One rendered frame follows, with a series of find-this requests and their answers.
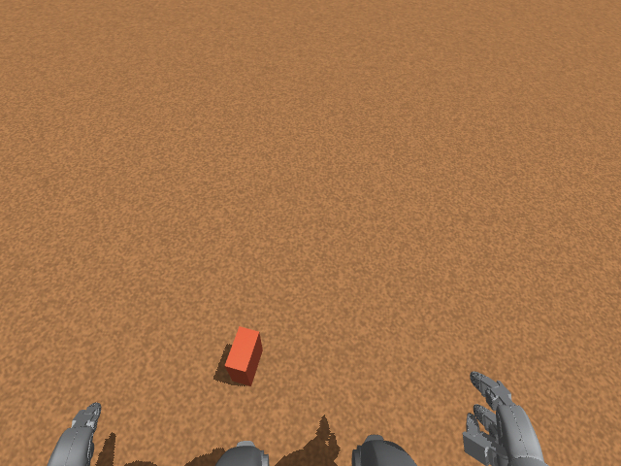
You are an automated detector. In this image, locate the left robot hand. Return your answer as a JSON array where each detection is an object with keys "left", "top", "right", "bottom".
[{"left": 48, "top": 403, "right": 101, "bottom": 466}]

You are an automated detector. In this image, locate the carton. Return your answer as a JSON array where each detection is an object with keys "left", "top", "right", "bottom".
[{"left": 225, "top": 326, "right": 263, "bottom": 386}]

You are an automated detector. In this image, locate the right robot hand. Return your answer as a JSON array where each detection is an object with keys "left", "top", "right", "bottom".
[{"left": 463, "top": 371, "right": 544, "bottom": 466}]

